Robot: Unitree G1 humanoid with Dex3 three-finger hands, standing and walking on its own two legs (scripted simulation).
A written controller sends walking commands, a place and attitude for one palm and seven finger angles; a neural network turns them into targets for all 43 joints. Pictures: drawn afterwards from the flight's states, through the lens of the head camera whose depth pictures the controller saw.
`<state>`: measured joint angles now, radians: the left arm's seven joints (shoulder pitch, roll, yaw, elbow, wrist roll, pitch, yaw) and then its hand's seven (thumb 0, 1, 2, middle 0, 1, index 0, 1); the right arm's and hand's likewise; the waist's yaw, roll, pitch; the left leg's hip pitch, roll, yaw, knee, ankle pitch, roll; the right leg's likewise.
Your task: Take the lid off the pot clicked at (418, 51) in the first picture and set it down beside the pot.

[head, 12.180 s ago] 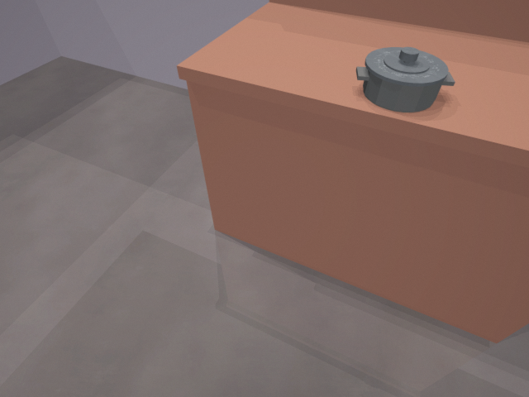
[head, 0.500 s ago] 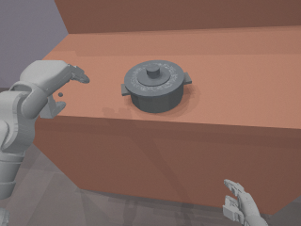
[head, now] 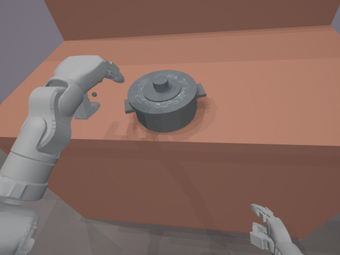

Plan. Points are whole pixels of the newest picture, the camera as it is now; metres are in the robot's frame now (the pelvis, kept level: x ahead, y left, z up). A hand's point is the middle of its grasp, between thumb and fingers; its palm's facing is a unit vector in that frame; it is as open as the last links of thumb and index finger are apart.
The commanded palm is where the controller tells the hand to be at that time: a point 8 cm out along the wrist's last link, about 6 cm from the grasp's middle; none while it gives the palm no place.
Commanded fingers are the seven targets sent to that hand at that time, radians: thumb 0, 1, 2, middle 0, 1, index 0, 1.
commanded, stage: move the open hand above the knob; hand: left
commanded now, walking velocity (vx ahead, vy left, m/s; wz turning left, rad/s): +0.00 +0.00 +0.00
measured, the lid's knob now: (160, 82) +0.50 +0.06 +0.16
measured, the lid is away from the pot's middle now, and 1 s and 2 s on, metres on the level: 0.00 0.00 0.00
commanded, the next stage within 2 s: none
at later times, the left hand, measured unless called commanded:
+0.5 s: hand (127, 78) +0.43 +0.12 +0.22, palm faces -0.07 -0.01 -1.00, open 9.9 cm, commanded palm +0.40 +0.12 +0.29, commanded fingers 0.00 -0.38 1.69 -0.88 -0.08 -0.88 -0.08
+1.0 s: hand (156, 62) +0.49 +0.06 +0.23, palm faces -0.14 -0.02 -0.99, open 9.9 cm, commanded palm +0.46 +0.07 +0.29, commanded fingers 0.00 -0.38 1.69 -0.88 -0.08 -0.88 -0.08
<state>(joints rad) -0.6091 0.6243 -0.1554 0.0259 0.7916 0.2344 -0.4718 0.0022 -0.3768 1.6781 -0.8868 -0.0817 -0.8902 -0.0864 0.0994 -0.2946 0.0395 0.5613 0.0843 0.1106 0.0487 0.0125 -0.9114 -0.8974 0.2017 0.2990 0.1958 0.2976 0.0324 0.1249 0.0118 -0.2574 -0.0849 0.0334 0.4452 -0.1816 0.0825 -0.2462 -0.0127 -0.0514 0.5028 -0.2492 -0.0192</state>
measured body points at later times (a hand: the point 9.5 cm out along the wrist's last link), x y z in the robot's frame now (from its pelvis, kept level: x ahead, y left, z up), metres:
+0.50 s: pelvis +0.01 -0.01 +0.00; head +0.02 -0.06 +0.45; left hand +0.42 +0.12 +0.28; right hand +0.20 -0.23 -0.11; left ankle +0.03 +0.07 -0.74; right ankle +0.01 -0.11 -0.74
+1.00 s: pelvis +0.02 -0.01 +0.00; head +0.04 -0.06 +0.45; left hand +0.49 +0.06 +0.28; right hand +0.17 -0.25 -0.13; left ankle +0.03 +0.07 -0.74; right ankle +0.01 -0.11 -0.74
